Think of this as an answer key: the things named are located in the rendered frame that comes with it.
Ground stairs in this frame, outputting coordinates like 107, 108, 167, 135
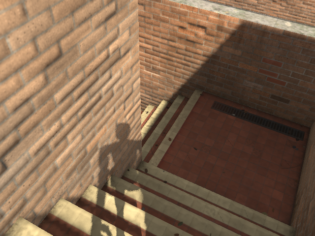
141, 94, 190, 163
4, 160, 296, 236

